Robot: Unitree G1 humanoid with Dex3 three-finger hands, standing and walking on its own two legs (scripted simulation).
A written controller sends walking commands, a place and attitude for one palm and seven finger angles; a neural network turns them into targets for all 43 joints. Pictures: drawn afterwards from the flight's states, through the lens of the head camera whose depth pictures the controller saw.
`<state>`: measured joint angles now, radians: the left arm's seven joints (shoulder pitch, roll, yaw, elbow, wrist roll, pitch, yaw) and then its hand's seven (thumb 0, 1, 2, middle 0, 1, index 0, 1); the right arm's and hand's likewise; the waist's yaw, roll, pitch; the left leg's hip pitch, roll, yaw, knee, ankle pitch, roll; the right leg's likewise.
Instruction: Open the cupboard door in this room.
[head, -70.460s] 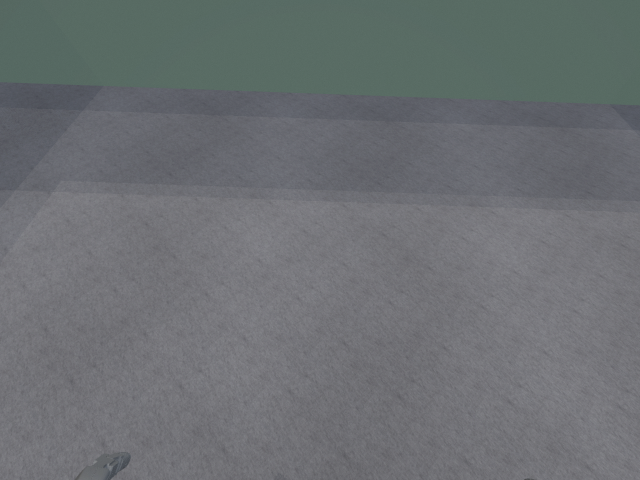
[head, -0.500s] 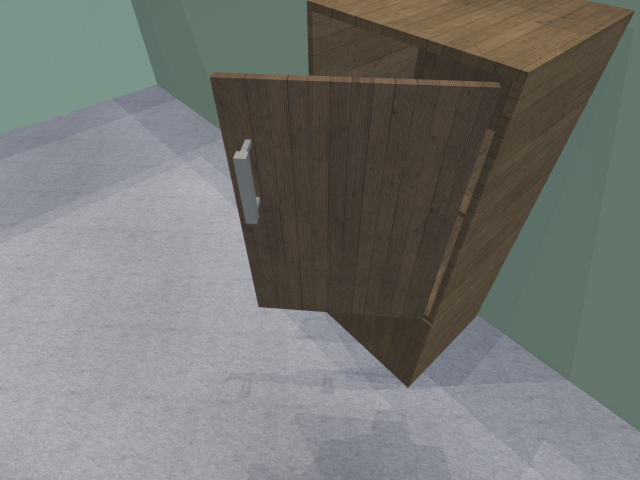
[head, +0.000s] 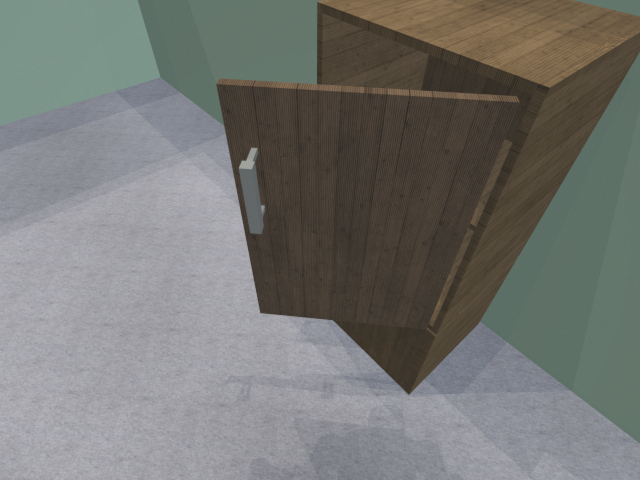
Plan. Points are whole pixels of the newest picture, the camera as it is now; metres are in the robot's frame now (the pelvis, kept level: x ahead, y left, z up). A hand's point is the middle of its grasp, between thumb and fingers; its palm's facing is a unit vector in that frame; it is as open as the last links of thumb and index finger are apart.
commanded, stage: look again from close up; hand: left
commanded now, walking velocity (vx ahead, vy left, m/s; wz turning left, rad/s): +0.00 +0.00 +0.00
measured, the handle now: (255, 192) +0.53 +0.14 +0.06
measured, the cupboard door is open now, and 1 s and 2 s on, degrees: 43 43 43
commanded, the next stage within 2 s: raise the hand with hooked fingers in 0.08 s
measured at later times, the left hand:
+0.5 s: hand (163, 422) +0.20 +0.21 -0.03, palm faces +0.04 -1.00 -0.08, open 8.1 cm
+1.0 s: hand (130, 394) +0.22 +0.25 +0.00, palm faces -0.01 -1.00 -0.06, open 11.0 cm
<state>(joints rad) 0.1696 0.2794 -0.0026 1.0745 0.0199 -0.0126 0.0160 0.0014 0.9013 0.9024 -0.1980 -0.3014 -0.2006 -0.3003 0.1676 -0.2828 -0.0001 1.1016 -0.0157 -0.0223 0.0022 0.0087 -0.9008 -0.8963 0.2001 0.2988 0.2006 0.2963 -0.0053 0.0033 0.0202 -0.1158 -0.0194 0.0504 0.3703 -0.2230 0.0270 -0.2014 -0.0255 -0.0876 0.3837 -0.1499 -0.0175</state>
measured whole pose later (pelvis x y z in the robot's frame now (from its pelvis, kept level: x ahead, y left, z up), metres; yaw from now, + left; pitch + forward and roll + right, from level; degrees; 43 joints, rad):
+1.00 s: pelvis +0.00 +0.00 -0.06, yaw +0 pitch +11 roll -2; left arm 0.31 0.36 0.38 0.10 -0.40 -0.29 -0.48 0.00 0.14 0.58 -0.25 -0.79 -0.25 -0.79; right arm 0.25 -0.24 0.03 0.55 0.04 -0.27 -0.06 0.02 -0.90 -0.90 0.20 0.30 0.20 0.30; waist -0.01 0.02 -0.08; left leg -0.67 0.02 0.01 0.99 -0.51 0.02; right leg -0.72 -0.02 -0.11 0.93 -0.39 -0.03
